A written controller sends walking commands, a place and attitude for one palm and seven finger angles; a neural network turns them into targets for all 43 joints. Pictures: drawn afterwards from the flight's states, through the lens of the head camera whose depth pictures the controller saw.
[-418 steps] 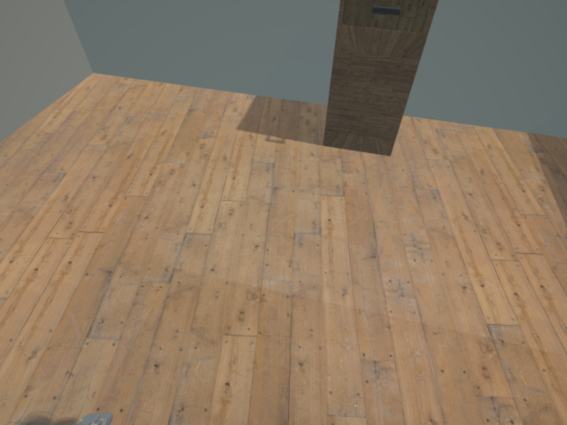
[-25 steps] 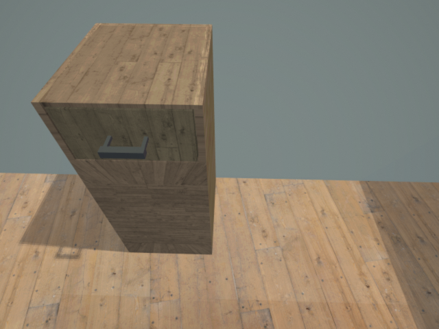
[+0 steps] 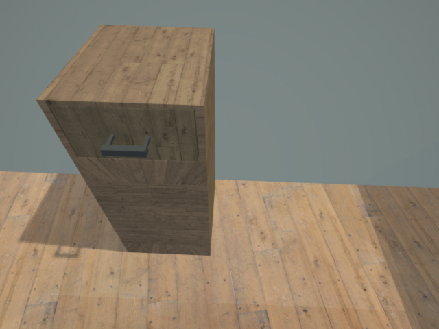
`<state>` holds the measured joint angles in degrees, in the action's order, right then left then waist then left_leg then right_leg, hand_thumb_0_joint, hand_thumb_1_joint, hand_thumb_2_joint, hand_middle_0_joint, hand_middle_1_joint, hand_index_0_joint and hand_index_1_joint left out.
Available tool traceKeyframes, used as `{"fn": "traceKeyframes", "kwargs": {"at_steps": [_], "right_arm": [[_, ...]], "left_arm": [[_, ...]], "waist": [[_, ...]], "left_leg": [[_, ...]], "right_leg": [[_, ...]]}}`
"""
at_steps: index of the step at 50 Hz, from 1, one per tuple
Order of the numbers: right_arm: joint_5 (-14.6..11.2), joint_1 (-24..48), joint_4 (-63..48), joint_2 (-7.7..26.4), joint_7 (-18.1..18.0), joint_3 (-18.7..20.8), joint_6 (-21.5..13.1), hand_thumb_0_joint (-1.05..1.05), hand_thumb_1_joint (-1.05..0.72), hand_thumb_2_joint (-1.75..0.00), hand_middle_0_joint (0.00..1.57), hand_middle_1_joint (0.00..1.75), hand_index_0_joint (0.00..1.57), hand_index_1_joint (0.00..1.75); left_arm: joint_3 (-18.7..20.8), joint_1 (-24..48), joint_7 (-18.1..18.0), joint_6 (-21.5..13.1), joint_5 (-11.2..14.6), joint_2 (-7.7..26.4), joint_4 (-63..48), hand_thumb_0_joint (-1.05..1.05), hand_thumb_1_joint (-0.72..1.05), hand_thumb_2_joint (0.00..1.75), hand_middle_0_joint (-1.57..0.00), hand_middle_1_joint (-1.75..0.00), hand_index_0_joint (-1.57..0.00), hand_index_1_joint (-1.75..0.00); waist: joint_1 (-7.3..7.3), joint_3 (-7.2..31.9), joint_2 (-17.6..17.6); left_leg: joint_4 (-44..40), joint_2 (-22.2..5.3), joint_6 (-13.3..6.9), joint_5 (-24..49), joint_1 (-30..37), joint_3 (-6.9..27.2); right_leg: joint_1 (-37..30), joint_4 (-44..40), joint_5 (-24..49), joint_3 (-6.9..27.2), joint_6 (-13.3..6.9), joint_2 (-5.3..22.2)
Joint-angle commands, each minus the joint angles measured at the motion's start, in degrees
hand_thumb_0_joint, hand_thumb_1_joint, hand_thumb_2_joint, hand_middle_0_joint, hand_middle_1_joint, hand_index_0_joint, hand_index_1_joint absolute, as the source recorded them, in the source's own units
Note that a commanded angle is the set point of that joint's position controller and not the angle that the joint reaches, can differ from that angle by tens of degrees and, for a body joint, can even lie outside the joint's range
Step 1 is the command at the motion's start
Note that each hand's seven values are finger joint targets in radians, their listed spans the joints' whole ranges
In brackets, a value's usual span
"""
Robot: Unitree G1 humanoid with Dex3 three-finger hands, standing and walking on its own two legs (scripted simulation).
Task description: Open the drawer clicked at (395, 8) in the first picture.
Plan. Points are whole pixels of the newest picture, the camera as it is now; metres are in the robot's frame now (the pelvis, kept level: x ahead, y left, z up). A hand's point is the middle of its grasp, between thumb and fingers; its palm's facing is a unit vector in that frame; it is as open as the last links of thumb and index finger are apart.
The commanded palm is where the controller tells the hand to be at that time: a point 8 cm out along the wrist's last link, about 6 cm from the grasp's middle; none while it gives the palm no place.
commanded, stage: look again from close up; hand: left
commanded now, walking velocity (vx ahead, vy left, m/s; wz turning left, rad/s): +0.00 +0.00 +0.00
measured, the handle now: (127, 144) +0.53 +0.28 -0.01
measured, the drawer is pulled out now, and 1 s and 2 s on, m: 0.00 0.00 0.00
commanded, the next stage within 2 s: shuffle to correct the standing spot in 0.18 s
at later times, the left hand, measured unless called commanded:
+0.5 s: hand out of the picture -0.02 +0.17 -0.18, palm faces +0.09 -0.98 -0.17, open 7.4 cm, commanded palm none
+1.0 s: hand out of the picture +0.05 +0.22 -0.17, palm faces +0.03 -0.97 -0.24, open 7.3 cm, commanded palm none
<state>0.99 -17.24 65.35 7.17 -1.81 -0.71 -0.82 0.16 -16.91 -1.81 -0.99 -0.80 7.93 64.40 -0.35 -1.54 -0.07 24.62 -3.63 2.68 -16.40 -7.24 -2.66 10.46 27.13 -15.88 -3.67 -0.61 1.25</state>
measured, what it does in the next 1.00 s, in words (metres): stands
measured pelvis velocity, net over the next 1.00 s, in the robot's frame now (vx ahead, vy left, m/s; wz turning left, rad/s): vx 0.02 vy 0.03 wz -0.01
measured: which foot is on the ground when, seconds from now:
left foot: down 0.00-1.00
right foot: down 0.00-1.00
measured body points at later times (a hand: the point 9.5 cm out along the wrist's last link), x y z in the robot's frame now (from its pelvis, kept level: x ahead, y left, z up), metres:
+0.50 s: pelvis +0.00 +0.01 -0.01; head +0.01 +0.01 +0.44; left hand -0.03 +0.22 -0.16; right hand -0.03 -0.20 -0.17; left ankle -0.04 +0.15 -0.74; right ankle -0.01 -0.11 -0.74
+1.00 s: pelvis +0.02 +0.03 +0.00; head +0.05 +0.02 +0.45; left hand +0.05 +0.27 -0.15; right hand +0.01 -0.17 -0.17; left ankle -0.04 +0.15 -0.74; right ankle +0.00 -0.07 -0.74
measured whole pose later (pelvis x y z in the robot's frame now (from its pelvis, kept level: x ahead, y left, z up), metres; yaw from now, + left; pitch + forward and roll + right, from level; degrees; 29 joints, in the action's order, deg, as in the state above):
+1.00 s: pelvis +0.02 +0.03 +0.00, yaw -1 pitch +0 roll +1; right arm 0.9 -16.9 64.9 6.4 -3.0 -0.2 -1.0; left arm 1.4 -13.5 -2.9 -0.6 -0.7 8.8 61.8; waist 0.1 -2.5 -0.3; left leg 23.9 0.1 -0.3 -18.3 -5.8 -4.5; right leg 12.2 29.7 -17.6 -3.6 -0.6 2.1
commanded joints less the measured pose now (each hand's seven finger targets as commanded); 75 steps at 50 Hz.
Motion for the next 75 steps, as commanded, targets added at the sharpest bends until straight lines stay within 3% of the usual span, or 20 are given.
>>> {"fn": "traceKeyframes", "kwargs": {"at_steps": [1,17,25,28,31,33,35,37,38,39,40,41,46,53,54,55,56,60,64,75], "right_arm": [[-0.2,-4.4,-0.8,4.6,-0.4,0.9,-0.7,0.0,-0.9,-0.9,0.2,0.3,0.2,0.3],[-0.1,-5.5,-1.0,4.4,-0.2,1.2,-0.3,0.0,-0.9,-0.9,0.2,0.3,0.2,0.3],[0.1,-5.2,-3.9,3.6,0.6,2.2,1.0,0.0,-0.9,-0.9,0.2,0.3,0.2,0.3],[0.2,-8.2,-3.5,4.3,0.7,2.3,0.6,0.0,-0.9,-0.9,0.2,0.3,0.2,0.3],[0.5,-10.3,-4.2,8.7,0.1,3.1,0.2,0.0,-0.9,-0.9,0.2,0.3,0.2,0.3],[0.7,-9.5,-4.8,6.8,-0.4,2.4,-0.4,0.0,-0.9,-0.9,0.2,0.3,0.2,0.3],[0.8,-7.1,-5.0,6.7,-0.8,2.0,-1.0,0.0,-0.9,-0.9,0.2,0.3,0.2,0.3],[0.2,-5.4,-4.6,6.1,-1.1,1.8,-1.6,0.0,-0.9,-0.9,0.2,0.3,0.2,0.3],[-0.3,-5.9,-4.5,5.1,-1.3,1.6,-1.9,0.0,-0.9,-0.9,0.2,0.3,0.2,0.3],[-0.5,-5.8,-4.1,5.0,-1.3,1.7,-2.0,0.0,-0.9,-0.9,0.2,0.3,0.2,0.3],[-0.4,-5.6,-3.2,4.4,-1.3,1.7,-1.4,0.0,-0.9,-0.9,0.2,0.3,0.2,0.3],[-0.4,-6.0,-2.6,4.5,-1.4,1.7,-1.2,0.0,-0.9,-0.9,0.2,0.3,0.2,0.3],[-0.4,-5.7,-1.1,4.5,-1.6,1.6,-1.1,0.0,-0.9,-0.9,0.2,0.3,0.2,0.3],[-0.3,-4.0,-1.0,3.8,-1.2,1.5,-0.8,0.0,-0.9,-0.9,0.2,0.3,0.2,0.3],[-1.3,1.6,-5.9,9.2,-0.4,2.9,-0.7,0.0,-0.9,-0.9,0.2,0.3,0.2,0.3],[-0.6,-1.6,-8.0,5.8,0.1,2.6,-0.6,0.0,-0.9,-0.9,0.2,0.3,0.2,0.3],[-1.0,-2.1,-7.8,4.2,0.2,2.3,-0.4,0.0,-0.9,-0.9,0.2,0.3,0.2,0.3],[-0.1,-3.3,-7.9,6.2,0.3,1.7,-0.3,0.0,-0.9,-0.9,0.2,0.3,0.2,0.3],[-0.1,-2.1,-8.4,7.3,0.5,1.1,-0.1,0.0,-0.9,-0.9,0.2,0.3,0.2,0.3],[0.0,-4.2,-5.3,7.4,0.6,0.4,-0.5,0.0,-0.9,-0.9,0.2,0.3,0.2,0.3]], "left_arm": [[0.9,-3.8,-0.1,-0.6,0.2,5.1,-1.6,0.0,0.9,0.9,-0.2,-0.3,-0.2,-0.3],[1.4,-4.8,-0.3,-0.5,-0.1,5.1,-1.9,0.0,0.9,0.9,-0.2,-0.3,-0.2,-0.3],[4.2,-5.2,-0.5,0.3,-0.6,8.6,-3.8,0.0,0.9,0.9,-0.2,-0.3,-0.2,-0.3],[4.6,-2.5,-0.3,0.9,-0.6,7.6,-5.4,0.0,0.9,0.9,-0.2,-0.3,-0.2,-0.3],[3.6,-0.5,0.0,1.2,-1.0,2.7,-7.4,0.0,0.9,0.9,-0.2,-0.3,-0.2,-0.3],[2.8,0.4,0.2,0.9,-0.8,1.6,-7.5,0.0,0.9,0.9,-0.2,-0.3,-0.2,-0.3],[2.4,-2.0,0.4,0.2,-0.4,0.4,-6.0,0.0,0.9,0.9,-0.2,-0.3,-0.2,-0.3],[2.2,-6.4,0.4,-0.8,-0.2,1.6,-3.7,0.0,0.9,0.9,-0.2,-0.3,-0.2,-0.3],[2.0,-7.5,0.0,-1.3,0.0,3.6,-2.5,0.0,0.9,0.9,-0.2,-0.3,-0.2,-0.3],[1.8,-7.0,0.0,-1.3,0.3,4.8,-2.2,0.0,0.9,0.9,-0.2,-0.3,-0.2,-0.3],[1.8,-5.6,-0.2,-1.3,0.4,5.1,-2.0,0.0,0.9,0.9,-0.2,-0.3,-0.2,-0.3],[1.7,-4.9,-0.4,-1.1,0.4,4.8,-2.1,0.0,0.9,0.9,-0.2,-0.3,-0.2,-0.3],[1.8,-2.7,-1.0,0.0,0.3,4.7,-3.5,0.0,0.9,0.9,-0.2,-0.3,-0.2,-0.3],[1.5,-1.9,-0.8,0.3,0.2,4.5,-3.9,0.0,0.9,0.9,-0.2,-0.3,-0.2,-0.3],[1.8,-5.2,-2.9,-0.4,-0.3,8.1,-2.3,0.0,0.9,0.9,-0.2,-0.3,-0.2,-0.3],[2.4,-4.4,-2.6,-1.3,-0.2,9.6,-5.4,0.0,0.9,0.9,-0.2,-0.3,-0.2,-0.3],[1.7,-2.1,-2.2,-1.5,0.1,9.5,-5.7,0.0,0.9,0.9,-0.2,-0.3,-0.2,-0.3],[0.7,0.5,-0.9,-0.7,0.5,7.4,-6.7,0.0,0.9,0.9,-0.2,-0.3,-0.2,-0.3],[0.1,0.7,-0.2,0.1,0.3,7.0,-6.1,0.0,0.9,0.9,-0.2,-0.3,-0.2,-0.3],[-0.1,-1.0,0.2,-0.4,0.4,7.0,-4.4,0.0,0.9,0.9,-0.2,-0.3,-0.2,-0.3]], "waist": [[-0.15,-2.9,0.4],[-0.47,-3.1,0.4],[-0.82,-5.0,8.8],[0.67,-4.8,1.2],[1.06,-4.6,-14.4],[0.9,-5.0,-10.2],[-0.73,-2.0,-6.1],[-2.2,2.0,-2.2],[-1.35,3.4,0.6],[-0.55,2.7,0.2],[-0.19,2.0,5.4],[-0.08,1.2,7.1],[-0.14,1.2,-0.3],[-0.3,0.9,0.6],[-1.27,0.1,3.1],[0.58,5.6,1.5],[1.65,6.0,2.9],[1.49,1.7,-4.2],[0.85,-5.7,-0.5],[0.79,-3.5,0.9]], "left_leg": [[-3.8,-2.5,-3.1,9.7,-3.7,1.7],[-2.5,-1.3,-3.1,5.7,-5.4,1.0],[7.0,1.3,-2.9,-2.6,-10.0,-1.7],[1.4,0.3,-3.7,1.8,-5.5,0.2],[-7.5,-9.4,-10.7,8.6,-2.9,12.8],[-6.8,-10.7,-13.5,19.9,-2.2,13.9],[-3.1,-9.3,-12.7,31.3,-1.2,10.0],[2.1,-5.5,-8.3,34.3,-0.8,5.4],[2.7,-3.3,-6.0,29.9,-3.6,3.6],[0.3,-2.2,-4.7,22.5,-4.0,2.8],[0.0,-2.2,-4.0,20.7,-3.9,2.8],[-0.6,-2.4,-3.8,21.0,-3.5,2.5],[-1.8,-4.0,-4.5,35.6,1.2,2.9],[-3.5,-3.5,-4.5,21.4,-0.9,3.0],[9.3,-4.7,-2.7,27.7,-4.8,0.6],[8.8,-0.8,-2.9,6.7,-7.8,1.4],[5.4,-0.4,-2.7,-2.2,-7.1,1.1],[0.7,-3.0,-4.7,12.0,-4.8,3.4],[-3.5,-2.5,-5.1,0.8,-9.4,4.6],[-5.4,-1.7,-4.8,-0.7,-7.1,3.8]], "right_leg": [[0.0,-5.2,11.6,4.4,-1.4,4.6],[0.4,-5.4,5.7,5.4,-2.1,5.4],[4.7,-10.4,-4.5,14.1,-6.7,14.3],[8.7,-2.8,-4.8,7.9,-4.6,9.3],[14.9,15.1,-11.2,-3.4,-1.1,0.4],[16.6,20.1,-14.6,-0.9,-1.5,1.6],[10.1,11.3,-10.0,-0.4,-0.9,2.1],[-0.1,-1.3,9.8,2.1,-0.8,3.2],[-5.5,-0.2,25.2,5.8,-1.9,6.6],[-5.8,0.8,32.1,6.5,-2.5,8.6],[-5.8,1.9,36.0,6.3,-2.8,8.1],[-5.4,2.1,37.9,5.4,-2.7,8.0],[-2.2,2.2,27.9,3.8,-1.3,5.5],[-2.2,-1.3,20.4,4.7,-1.6,5.4],[-1.0,-0.3,41.4,6.5,-0.3,8.1],[-6.4,0.9,43.4,10.1,-3.2,11.6],[-4.2,0.3,36.0,9.7,-4.6,12.3],[0.4,0.9,15.4,5.0,-2.8,5.4],[3.4,-3.3,1.5,5.8,-2.1,4.0],[3.1,-6.2,-1.3,7.1,-1.9,4.6]]}}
